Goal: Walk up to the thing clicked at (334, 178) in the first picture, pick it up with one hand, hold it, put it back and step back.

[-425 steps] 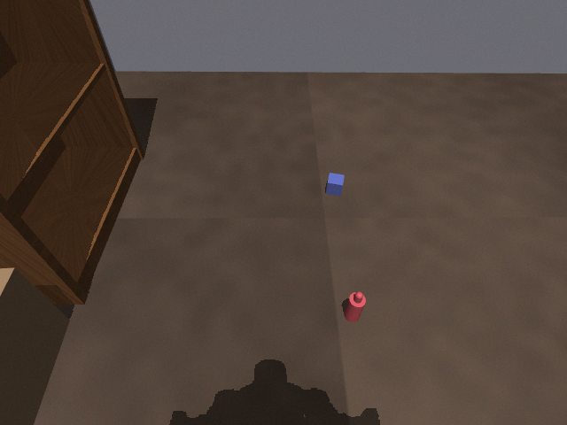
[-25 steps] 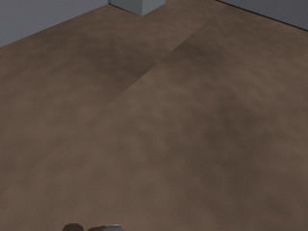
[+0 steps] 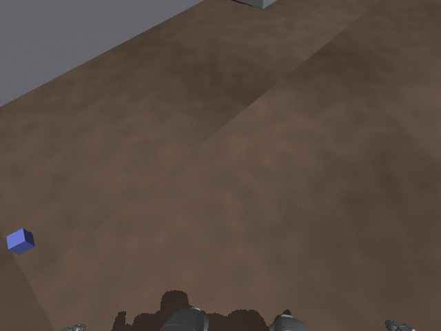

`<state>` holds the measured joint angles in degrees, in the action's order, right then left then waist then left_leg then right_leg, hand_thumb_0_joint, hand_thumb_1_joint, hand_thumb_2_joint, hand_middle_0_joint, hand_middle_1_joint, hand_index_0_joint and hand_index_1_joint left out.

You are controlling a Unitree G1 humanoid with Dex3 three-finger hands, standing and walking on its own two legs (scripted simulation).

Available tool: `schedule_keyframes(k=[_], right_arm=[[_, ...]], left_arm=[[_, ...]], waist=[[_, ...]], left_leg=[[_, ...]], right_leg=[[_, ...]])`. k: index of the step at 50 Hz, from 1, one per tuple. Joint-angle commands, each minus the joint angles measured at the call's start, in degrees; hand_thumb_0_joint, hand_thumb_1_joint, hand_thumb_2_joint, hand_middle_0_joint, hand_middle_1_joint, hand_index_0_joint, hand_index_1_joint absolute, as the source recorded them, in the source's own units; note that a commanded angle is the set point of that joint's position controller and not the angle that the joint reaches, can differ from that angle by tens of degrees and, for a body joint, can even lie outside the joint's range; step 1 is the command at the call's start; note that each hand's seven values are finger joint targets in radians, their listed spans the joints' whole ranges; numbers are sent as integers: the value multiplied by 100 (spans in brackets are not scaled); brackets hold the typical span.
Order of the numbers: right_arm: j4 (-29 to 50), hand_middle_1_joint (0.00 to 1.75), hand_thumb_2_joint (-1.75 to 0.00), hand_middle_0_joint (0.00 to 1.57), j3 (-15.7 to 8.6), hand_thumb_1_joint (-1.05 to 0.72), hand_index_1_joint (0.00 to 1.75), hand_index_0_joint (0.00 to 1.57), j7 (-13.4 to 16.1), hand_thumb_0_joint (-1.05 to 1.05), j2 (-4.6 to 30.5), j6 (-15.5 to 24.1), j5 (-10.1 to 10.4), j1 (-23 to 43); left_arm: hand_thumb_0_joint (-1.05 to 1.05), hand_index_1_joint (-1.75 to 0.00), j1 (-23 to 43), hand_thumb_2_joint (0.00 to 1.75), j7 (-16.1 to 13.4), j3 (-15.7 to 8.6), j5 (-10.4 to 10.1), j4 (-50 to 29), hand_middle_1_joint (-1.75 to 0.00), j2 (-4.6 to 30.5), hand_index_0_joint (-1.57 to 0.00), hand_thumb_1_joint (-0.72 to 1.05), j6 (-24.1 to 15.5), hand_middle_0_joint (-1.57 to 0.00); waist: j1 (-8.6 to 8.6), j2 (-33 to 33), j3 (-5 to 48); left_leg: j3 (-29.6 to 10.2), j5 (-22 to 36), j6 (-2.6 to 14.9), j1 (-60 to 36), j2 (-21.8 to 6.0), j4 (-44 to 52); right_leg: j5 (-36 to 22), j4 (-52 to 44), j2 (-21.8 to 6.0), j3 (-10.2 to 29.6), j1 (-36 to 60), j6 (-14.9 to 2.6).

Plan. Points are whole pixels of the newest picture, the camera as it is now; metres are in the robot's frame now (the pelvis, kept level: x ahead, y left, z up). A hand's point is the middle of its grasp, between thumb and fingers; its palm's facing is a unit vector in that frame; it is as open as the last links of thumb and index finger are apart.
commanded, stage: walk up
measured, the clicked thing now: (21, 241) +0.53 +1.02 -0.72
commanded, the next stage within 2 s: stand in 1.16 s
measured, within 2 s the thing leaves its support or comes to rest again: neither
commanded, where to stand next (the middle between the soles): +0.10 +0.00 m, yaw +3 degrees
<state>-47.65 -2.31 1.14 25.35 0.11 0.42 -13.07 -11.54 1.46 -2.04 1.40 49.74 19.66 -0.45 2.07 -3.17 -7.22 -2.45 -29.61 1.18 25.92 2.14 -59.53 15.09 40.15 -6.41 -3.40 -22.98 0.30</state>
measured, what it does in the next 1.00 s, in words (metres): steps on the spot: left foot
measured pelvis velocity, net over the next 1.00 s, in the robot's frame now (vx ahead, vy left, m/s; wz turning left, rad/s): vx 0.02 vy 0.01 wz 0.11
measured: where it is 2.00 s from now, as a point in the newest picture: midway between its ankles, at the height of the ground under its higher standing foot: outside the picture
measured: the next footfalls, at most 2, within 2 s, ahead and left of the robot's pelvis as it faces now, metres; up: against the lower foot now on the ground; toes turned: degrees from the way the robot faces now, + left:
left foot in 0.18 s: +0.03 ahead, +0.12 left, +0.00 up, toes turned +5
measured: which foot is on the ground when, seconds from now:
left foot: up 0.00-0.16, down 0.18-1.00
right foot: down 0.00-1.00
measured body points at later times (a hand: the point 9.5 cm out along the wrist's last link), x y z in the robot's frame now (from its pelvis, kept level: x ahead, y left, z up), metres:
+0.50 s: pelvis +0.00 +0.01 +0.01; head +0.03 +0.02 +0.46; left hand +0.04 +0.32 -0.12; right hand +0.11 -0.30 -0.11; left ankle -0.01 +0.12 -0.72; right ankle +0.05 -0.13 -0.72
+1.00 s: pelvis +0.02 +0.01 +0.02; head +0.03 +0.01 +0.47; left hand +0.08 +0.32 -0.10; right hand +0.16 -0.29 -0.10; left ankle -0.01 +0.12 -0.72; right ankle +0.05 -0.13 -0.72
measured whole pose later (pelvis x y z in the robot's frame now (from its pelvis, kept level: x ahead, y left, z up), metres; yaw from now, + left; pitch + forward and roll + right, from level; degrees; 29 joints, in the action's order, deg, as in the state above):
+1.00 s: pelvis +0.02 +0.01 +0.02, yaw +6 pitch -2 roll +0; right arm -62.9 -0.6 -0.9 21.2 0.7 -0.5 -5.4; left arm -5.7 0.5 0.3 0.3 63.4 21.0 -1.7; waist 0.9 -0.2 -2.2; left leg -1.1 -14.5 0.8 6.9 1.2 -23.5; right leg 11.6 23.6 -3.5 -2.9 -9.6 1.9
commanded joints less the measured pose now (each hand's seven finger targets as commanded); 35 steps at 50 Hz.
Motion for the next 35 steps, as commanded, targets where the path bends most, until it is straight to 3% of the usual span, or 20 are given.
schedule_keyframes(k=[1, 4, 6, 9, 10, 11, 12, 13, 15, 16, 19, 21, 22, 23, 24, 25, 27, 28, 32, 35], right_arm=[[32, 30, -90, 20, -320, -90, 30, 20, -54, 0, 889, 40, -62, -618], [-32, 30, -90, 20, -305, -90, 30, 20, -105, 0, 899, 69, -134, -362], [-126, 30, -90, 20, -307, -90, 30, 20, -108, 0, 887, 118, -146, -336], [-420, 30, -90, 20, -347, -90, 30, 20, -80, 0, 896, 205, -204, -659], [-439, 30, -90, 20, -391, -90, 30, 20, -60, 0, 1080, 229, -254, -682], [-242, 30, -90, 20, -458, -90, 30, 20, -60, 0, 1548, 243, -296, -227], [-273, 30, -90, 20, -488, -90, 30, 20, -67, 0, 1731, 219, -200, -65], [-248, 30, -90, 20, -440, -90, 30, 20, -62, 0, 1572, 203, -207, 214], [-221, 30, -90, 20, -261, -90, 30, 20, -37, 0, 1121, 246, -214, 431], [-258, 30, -90, 20, -234, -90, 30, 20, -32, 0, 1057, 274, -198, 403], [-343, 30, -90, 20, -210, -90, 30, 20, -85, 0, 1029, 222, -70, 412], [-319, 30, -90, 20, -133, -90, 30, 20, -73, 0, 749, 192, 27, 251], [-351, 30, -90, 20, -127, -90, 30, 20, -76, 0, 704, 163, 10, 258], [-492, 30, -90, 20, -143, -90, 30, 20, -56, 0, 716, 137, -20, 98], [-615, 30, -90, 20, -159, -90, 30, 20, -55, 0, 761, 140, -67, 49], [-684, 30, -90, 20, -190, -90, 30, 20, -66, 0, 876, 159, -102, 63], [-665, 30, -90, 20, -212, -90, 30, 20, -119, 0, 1049, 195, -96, 533], [-670, 30, -90, 20, -187, -90, 30, 20, -137, 0, 1050, 201, -90, 584], [-768, 30, -90, 20, -67, -90, 30, 20, -136, 0, 870, 229, -75, 729], [-888, 30, -90, 20, -82, -90, 30, 20, -125, 0, 888, 234, -71, 754]], left_arm=[[0, -30, 35, 90, -171, -524, 77, -348, -30, 1802, -20, 90, -159, -20], [0, -30, -36, 90, -149, -560, 86, -342, -30, 1874, -20, 90, -149, -20], [0, -30, 25, 90, -129, -549, 49, -321, -30, 1912, -20, 90, -112, -20], [0, -30, 201, 90, -111, -380, -63, -308, -30, 1635, -20, 90, -61, -20], [0, -30, 156, 90, -119, -292, -93, -318, -30, 1375, -20, 90, -46, -20], [0, -30, 202, 90, -110, -198, -171, -364, -30, 1034, -20, 90, -9, -20], [0, -30, 561, 90, -183, -355, -97, -226, -30, 1560, -20, 90, 5, -20], [0, -30, 474, 90, -177, -368, -85, -146, -30, 1661, -20, 90, -20, -20], [0, -30, 155, 90, -135, -317, -137, 38, -30, 1428, -20, 90, -62, -20], [0, -30, 13, 90, -143, -297, -166, 112, -30, 1376, -20, 90, -90, -20], [0, -30, -119, 90, -212, -225, -134, 332, -30, 1219, -20, 90, -232, -20], [0, -30, -165, 90, -269, -269, -61, 392, -30, 1603, -20, 90, -316, -20], [0, -30, -63, 90, -277, -272, -64, 396, -30, 1784, -20, 90, -320, -20], [0, -30, 269, 90, -243, -268, -80, 342, -30, 1932, -20, 90, -292, -20], [0, -30, 484, 90, -211, -222, -69, 291, -30, 1828, -20, 90, -264, -20], [0, -30, 608, 90, -189, -146, -77, 280, -30, 1663, -20, 90, -235, -20], [0, -30, 553, 90, -153, -47, -118, 407, -30, 1381, -20, 90, -210, -20], [0, -30, 525, 90, -149, -49, -97, 471, -30, 1366, -20, 90, -229, -20], [0, -30, 493, 90, -150, -50, -124, 662, -30, 1431, -20, 90, -296, -20], [0, -30, 574, 90, -171, -44, -135, 743, -30, 1466, -20, 90, -308, -20]], waist=[[31, 1724, 708], [131, 1729, 827], [70, 1618, 816], [-259, 933, 960], [-281, 154, 985], [-197, -1025, 732], [-389, -765, 381], [-223, -589, 81], [-64, -462, 151], [-52, -559, 326], [48, -453, 880], [-37, 129, 1274], [-112, 343, 1190], [-254, 584, 1076], [-359, 607, 966], [-397, 521, 811], [-192, 200, 504], [-160, 256, 559], [-109, 322, 626], [-156, 295, 881]], left_leg=[[53, 208, -22, 244, -120, 466], [309, -12, -44, 144, -207, 1243], [397, 108, -8, -288, -184, 1822], [370, 1209, 144, -1585, -87, 3137], [-701, 730, 319, -1809, -612, 3706], [-2668, -240, 789, -1667, -1719, 4417], [-2887, -616, 1304, -664, -2070, 4530], [-2668, -494, 1365, -148, -2019, 4492], [-1460, 1372, 975, -767, -1340, 3952], [-1183, 2507, 884, -1079, -1266, 3664], [-675, 3858, 596, -1293, -1089, 2807], [-303, 3403, 238, -949, -710, 2334], [-199, 2389, 126, -661, -460, 2338], [-78, 1244, 103, -995, -326, 2410], [-149, 931, 146, -1249, -364, 2751], [-438, 1029, 214, -1437, -530, 3206], [-1028, 740, 417, -1136, -934, 3780], [-1173, 821, 485, -1035, -1105, 3887], [-647, 1745, 233, -954, -755, 3770], [-517, 2375, 171, -1456, -744, 3725]], right_leg=[[924, -1828, -814, 1255, 909, -1026], [1077, -1850, -1091, 1347, 1187, -1201], [637, -1663, -1190, 1241, 923, -1200], [330, -816, -976, 708, 139, -758], [662, -108, -726, 438, -327, -481], [1356, 551, 155, -108, -1169, -78], [1812, 1019, 157, 317, -630, -125], [1705, 1146, 66, 406, -260, -145], [1227, 624, 114, 424, -270, -169], [987, 250, 179, 279, -199, -147], [-347, -1424, 431, 42, 1059, -158], [-2019, -1333, -172, 780, 1863, -437], [-1594, -1496, -618, 1421, 1779, -681], [-829, -1594, -962, 1671, 1238, -960], [-433, -1594, -930, 1571, 922, -913], [-150, -1491, -645, 1218, 570, -664], [494, -1303, 82, 494, 462, -283], [448, -1272, 204, 348, 757, -221], [-539, -1645, -64, 650, 1396, -266], [-1192, -1660, -178, 601, 1449, -301]])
